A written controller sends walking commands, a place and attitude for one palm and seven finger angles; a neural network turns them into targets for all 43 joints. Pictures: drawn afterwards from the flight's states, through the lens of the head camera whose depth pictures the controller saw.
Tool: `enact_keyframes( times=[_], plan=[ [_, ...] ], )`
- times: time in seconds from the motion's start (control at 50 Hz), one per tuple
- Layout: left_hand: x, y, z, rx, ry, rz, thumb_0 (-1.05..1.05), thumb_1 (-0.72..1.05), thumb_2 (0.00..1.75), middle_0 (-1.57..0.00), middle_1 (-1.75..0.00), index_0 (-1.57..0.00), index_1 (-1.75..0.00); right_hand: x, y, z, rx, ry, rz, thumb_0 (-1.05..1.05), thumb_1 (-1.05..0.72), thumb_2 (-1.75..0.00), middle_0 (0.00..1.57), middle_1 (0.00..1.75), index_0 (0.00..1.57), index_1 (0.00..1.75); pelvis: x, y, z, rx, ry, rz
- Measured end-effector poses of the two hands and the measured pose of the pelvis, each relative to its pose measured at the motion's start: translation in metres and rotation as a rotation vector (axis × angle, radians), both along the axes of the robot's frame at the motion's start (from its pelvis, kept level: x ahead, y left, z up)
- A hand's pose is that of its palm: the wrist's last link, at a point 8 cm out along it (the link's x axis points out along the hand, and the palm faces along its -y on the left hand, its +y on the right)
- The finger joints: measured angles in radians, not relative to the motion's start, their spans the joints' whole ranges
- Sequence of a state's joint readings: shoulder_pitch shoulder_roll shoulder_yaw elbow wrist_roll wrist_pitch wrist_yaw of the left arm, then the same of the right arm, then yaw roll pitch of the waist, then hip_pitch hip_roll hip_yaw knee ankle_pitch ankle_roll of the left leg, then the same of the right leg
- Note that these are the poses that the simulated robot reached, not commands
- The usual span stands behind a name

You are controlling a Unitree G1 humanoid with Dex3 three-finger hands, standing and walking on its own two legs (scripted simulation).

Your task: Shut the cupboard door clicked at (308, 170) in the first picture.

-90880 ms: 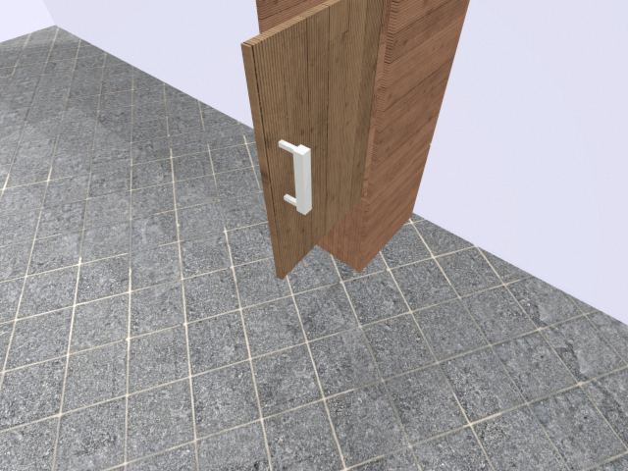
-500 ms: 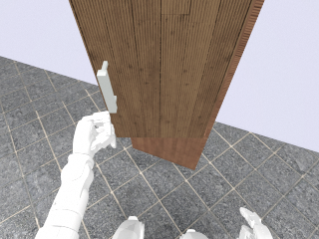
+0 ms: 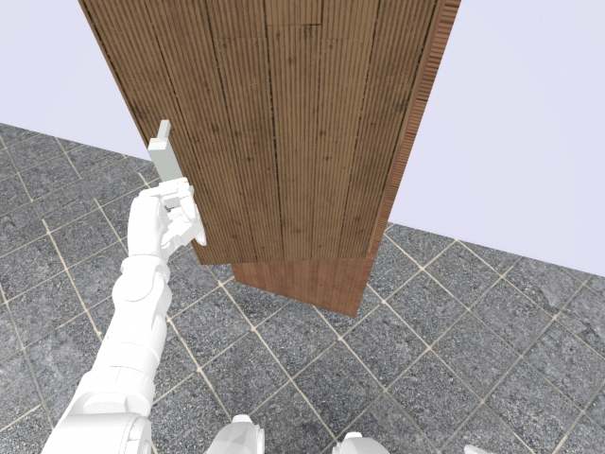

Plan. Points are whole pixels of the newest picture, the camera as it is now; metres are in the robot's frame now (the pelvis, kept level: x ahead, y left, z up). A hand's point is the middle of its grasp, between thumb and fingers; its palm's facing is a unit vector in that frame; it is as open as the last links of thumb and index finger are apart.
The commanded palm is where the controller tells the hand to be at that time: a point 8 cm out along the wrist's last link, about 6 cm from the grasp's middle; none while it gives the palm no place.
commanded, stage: bring the fist close to the handle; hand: left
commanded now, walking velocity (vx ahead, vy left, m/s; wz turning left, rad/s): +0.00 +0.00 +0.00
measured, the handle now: (176, 172) +0.50 +0.19 +0.06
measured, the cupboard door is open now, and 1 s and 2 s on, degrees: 21 12 0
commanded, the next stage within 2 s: push the door shut along its arc in 0.18 s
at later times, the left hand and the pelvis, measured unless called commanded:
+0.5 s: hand (194, 214) +0.42 +0.15 +0.07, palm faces +0.01 -1.00 -0.03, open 3.1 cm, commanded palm +0.40 +0.20 +0.06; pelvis -0.01 +0.01 +0.00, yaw +1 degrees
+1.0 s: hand (206, 179) +0.48 +0.14 +0.06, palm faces -0.10 -0.99 -0.03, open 3.1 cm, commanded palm +0.48 +0.18 +0.06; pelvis -0.02 +0.01 -0.02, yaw +0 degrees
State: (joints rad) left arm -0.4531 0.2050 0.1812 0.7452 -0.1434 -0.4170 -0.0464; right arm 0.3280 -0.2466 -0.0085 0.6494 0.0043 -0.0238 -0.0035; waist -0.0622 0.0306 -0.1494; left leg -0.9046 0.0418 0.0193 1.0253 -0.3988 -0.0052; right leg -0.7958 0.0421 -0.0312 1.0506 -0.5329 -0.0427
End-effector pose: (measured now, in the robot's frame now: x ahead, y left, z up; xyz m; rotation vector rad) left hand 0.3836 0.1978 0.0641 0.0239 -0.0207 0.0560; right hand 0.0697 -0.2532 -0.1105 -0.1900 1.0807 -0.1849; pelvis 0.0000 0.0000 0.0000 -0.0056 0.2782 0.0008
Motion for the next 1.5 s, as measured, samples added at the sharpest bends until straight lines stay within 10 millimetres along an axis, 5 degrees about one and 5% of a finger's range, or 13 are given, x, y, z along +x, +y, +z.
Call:
enact_keyframes(
  times=[0.26, 0.46, 0.92, 1.5],
  plan=[
    [-0.013, 0.008, 0.004, 0.004, -0.026, 0.007, 0.01, 0.90, 0.90, -1.30, -1.50, -1.30, -1.50, 0.014, 0.003, 0.004, 0.002, -0.041, 0.021, 0.01, -0.91, -0.90, 0.20, 0.29, 0.21, 0.30, -0.003, 0.000, 0.002, -0.004, -0.016, 0.009],
    [0.005, 0.005, -0.001, 0.002, 0.003, -0.037, 0.01, 0.89, 0.90, -1.30, -1.50, -1.30, -1.50, 0.020, 0.009, 0.005, -0.012, -0.063, 0.028, 0.01, -0.91, -0.90, 0.20, 0.29, 0.21, 0.30, -0.008, 0.004, -0.002, -0.011, -0.007, 0.013],
    [0.073, 0.004, 0.002, 0.014, 0.032, -0.150, 0.01, 0.90, 0.90, -1.31, -1.50, -1.31, -1.50, -0.062, 0.006, -0.014, -0.043, 0.177, -0.050, 0.01, -0.91, -0.90, 0.20, 0.29, 0.21, 0.30, -0.013, 0.014, -0.017, -0.033, 0.075, 0.019],
    [0.156, -0.035, 0.005, 0.009, 0.063, -0.300, 0.01, 0.90, 0.90, -1.30, -1.50, -1.30, -1.50, -0.112, 0.012, -0.023, -0.040, 0.282, -0.154, 0.00, -0.91, -0.90, 0.20, 0.29, 0.21, 0.30, -0.010, 0.014, -0.038, -0.051, 0.180, -0.012]
  ],
)
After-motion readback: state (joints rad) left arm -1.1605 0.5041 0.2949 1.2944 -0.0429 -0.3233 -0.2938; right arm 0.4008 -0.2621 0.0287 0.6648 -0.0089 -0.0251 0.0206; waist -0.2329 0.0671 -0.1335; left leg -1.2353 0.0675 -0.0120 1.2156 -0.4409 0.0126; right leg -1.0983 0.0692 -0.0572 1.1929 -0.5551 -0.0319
